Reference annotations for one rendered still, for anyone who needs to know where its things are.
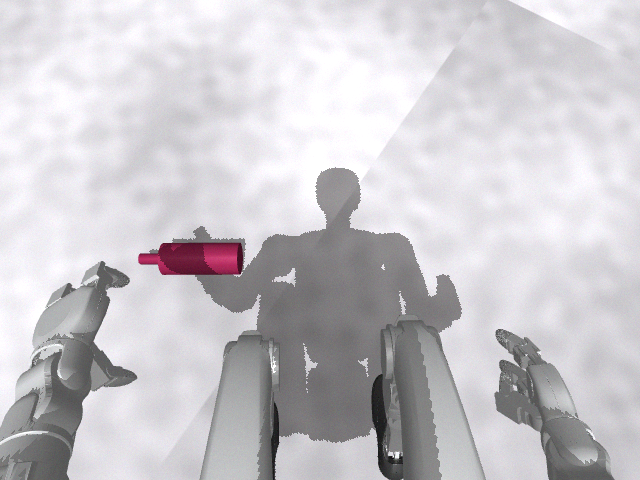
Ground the right robot hand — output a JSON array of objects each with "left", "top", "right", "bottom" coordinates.
[{"left": 494, "top": 329, "right": 579, "bottom": 434}]

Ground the right robot arm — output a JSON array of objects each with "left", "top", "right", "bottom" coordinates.
[{"left": 541, "top": 417, "right": 615, "bottom": 480}]

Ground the bottle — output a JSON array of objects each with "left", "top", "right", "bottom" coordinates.
[{"left": 138, "top": 243, "right": 243, "bottom": 275}]

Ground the right robot foot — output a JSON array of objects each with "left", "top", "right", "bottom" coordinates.
[{"left": 372, "top": 374, "right": 403, "bottom": 480}]

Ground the left robot hand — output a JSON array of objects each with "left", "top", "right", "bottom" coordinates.
[{"left": 32, "top": 261, "right": 137, "bottom": 391}]

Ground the left robot arm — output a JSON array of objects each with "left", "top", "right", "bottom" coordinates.
[{"left": 0, "top": 338, "right": 94, "bottom": 480}]

